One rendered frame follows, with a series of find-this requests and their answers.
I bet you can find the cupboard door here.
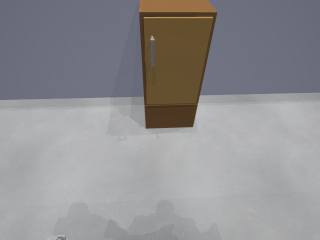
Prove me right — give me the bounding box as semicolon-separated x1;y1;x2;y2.
143;17;213;105

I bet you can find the handle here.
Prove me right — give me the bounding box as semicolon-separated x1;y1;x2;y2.
150;36;155;67

